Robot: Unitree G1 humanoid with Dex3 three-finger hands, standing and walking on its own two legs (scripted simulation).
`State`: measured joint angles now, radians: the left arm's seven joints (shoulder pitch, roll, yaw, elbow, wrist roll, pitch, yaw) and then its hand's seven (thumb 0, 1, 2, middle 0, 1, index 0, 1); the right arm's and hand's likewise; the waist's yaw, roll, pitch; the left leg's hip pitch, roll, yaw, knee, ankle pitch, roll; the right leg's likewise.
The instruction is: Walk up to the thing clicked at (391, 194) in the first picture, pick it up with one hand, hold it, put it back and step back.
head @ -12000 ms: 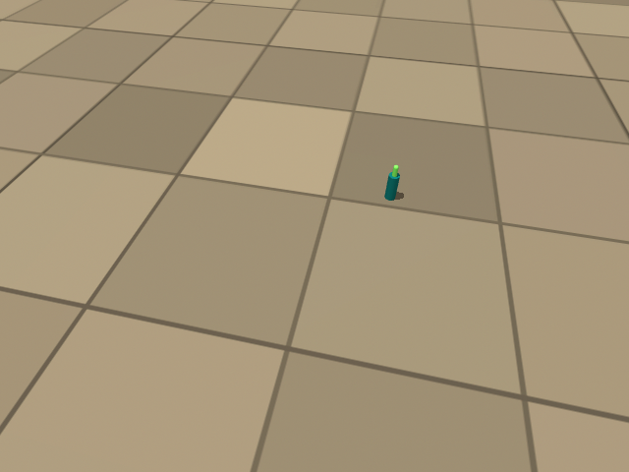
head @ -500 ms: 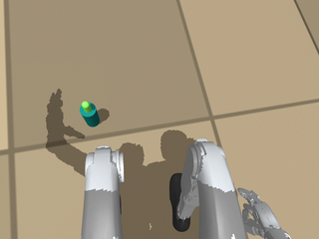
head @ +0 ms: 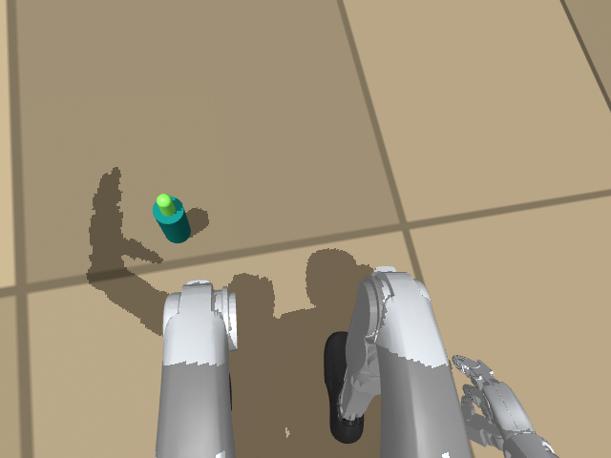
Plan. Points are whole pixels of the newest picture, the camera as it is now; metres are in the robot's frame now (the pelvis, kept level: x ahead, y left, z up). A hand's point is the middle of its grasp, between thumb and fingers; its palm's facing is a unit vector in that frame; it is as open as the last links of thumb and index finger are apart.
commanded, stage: go down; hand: left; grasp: from the side
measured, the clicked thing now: (171, 217) +0.47 +0.20 -0.28
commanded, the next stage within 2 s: none
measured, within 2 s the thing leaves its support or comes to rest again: neither
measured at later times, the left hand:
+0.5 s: hand out of the picture +0.41 +0.39 +0.01, palm faces +0.05 -1.00 -0.05, open 17.5 cm
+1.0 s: hand out of the picture +0.41 +0.38 +0.01, palm faces +0.05 -1.00 -0.05, open 17.6 cm
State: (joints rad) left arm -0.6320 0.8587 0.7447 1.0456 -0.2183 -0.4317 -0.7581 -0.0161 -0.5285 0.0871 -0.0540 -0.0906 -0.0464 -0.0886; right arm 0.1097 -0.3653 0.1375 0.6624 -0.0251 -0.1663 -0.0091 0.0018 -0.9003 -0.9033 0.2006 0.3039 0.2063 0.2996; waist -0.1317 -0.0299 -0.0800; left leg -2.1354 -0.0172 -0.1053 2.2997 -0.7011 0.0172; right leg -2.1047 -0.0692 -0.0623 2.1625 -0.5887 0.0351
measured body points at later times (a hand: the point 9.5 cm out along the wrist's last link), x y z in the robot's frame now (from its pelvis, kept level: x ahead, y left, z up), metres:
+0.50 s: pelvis +0.00 +0.00 -0.01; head +0.20 +0.08 +0.39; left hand +0.40 +0.44 +0.02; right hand +0.15 -0.28 -0.09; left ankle +0.08 +0.11 -0.34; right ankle +0.13 -0.14 -0.34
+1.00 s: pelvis +0.00 +0.00 -0.01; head +0.20 +0.08 +0.39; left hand +0.40 +0.44 +0.02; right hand +0.15 -0.28 -0.09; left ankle +0.08 +0.11 -0.34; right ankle +0.13 -0.14 -0.34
